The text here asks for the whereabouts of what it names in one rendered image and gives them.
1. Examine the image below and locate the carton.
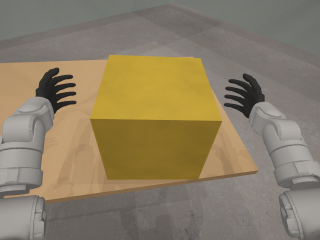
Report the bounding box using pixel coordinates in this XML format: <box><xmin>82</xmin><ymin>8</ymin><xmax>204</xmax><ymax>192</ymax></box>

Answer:
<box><xmin>90</xmin><ymin>55</ymin><xmax>222</xmax><ymax>180</ymax></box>

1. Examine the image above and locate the left robot hand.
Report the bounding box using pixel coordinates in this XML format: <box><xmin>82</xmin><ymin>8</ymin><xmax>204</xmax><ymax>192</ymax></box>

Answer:
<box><xmin>35</xmin><ymin>67</ymin><xmax>77</xmax><ymax>114</ymax></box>

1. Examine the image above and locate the right robot forearm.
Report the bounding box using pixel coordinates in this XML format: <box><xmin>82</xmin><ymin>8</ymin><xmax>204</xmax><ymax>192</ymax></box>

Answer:
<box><xmin>248</xmin><ymin>101</ymin><xmax>320</xmax><ymax>190</ymax></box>

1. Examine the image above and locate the left robot forearm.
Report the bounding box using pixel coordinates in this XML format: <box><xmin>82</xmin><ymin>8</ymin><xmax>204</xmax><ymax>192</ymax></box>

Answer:
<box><xmin>0</xmin><ymin>96</ymin><xmax>55</xmax><ymax>199</ymax></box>

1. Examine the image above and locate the right robot hand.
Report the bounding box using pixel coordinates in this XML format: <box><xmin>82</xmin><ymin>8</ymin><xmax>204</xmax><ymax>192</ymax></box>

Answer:
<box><xmin>224</xmin><ymin>73</ymin><xmax>265</xmax><ymax>119</ymax></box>

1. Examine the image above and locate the left robot upper arm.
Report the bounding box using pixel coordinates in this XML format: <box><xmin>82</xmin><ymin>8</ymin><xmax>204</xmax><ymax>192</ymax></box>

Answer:
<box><xmin>0</xmin><ymin>195</ymin><xmax>47</xmax><ymax>240</ymax></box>

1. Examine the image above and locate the right robot upper arm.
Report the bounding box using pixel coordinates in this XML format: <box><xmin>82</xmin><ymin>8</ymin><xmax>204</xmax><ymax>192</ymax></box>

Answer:
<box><xmin>278</xmin><ymin>187</ymin><xmax>320</xmax><ymax>240</ymax></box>

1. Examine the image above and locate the table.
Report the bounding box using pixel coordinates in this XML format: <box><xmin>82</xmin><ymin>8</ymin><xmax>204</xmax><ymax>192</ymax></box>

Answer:
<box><xmin>0</xmin><ymin>56</ymin><xmax>259</xmax><ymax>204</ymax></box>

